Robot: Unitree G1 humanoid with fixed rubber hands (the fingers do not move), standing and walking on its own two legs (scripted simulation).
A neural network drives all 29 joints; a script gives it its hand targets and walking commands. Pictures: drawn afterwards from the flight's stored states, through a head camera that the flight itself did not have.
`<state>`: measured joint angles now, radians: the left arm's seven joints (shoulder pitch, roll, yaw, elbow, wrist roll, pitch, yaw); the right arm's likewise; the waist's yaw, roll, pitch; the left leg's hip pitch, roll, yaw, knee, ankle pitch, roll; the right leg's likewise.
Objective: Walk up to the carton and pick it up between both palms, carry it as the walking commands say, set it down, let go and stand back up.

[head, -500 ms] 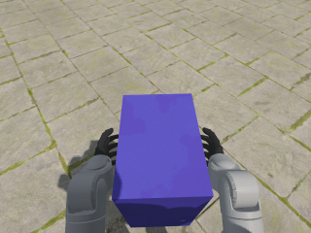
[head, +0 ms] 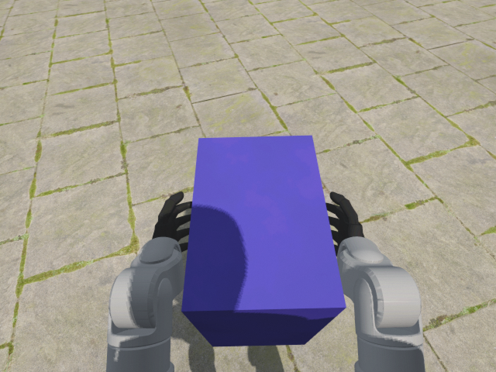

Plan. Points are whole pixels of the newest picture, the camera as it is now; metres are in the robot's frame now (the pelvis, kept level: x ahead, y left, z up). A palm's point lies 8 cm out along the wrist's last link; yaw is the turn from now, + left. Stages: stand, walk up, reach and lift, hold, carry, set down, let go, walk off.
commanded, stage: carry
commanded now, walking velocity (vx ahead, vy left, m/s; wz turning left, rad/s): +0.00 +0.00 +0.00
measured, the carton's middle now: (257, 252) +0.29 +0.00 +0.03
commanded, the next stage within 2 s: none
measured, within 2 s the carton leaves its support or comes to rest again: neither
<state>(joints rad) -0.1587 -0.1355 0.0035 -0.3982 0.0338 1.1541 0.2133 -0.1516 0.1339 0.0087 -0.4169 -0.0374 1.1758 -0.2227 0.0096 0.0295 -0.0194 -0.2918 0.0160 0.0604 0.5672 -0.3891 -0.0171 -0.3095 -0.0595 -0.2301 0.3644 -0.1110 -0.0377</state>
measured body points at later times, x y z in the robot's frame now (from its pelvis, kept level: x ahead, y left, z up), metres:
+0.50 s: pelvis +0.08 +0.03 -0.01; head +0.09 +0.04 +0.44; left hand +0.37 +0.16 +0.08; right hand +0.36 -0.10 +0.08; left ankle +0.02 +0.12 -0.74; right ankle +0.05 -0.10 -0.74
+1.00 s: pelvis +0.06 +0.01 -0.01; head +0.04 +0.02 +0.44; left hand +0.33 +0.14 +0.09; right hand +0.32 -0.12 +0.08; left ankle +0.02 +0.12 -0.74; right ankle +0.05 -0.10 -0.74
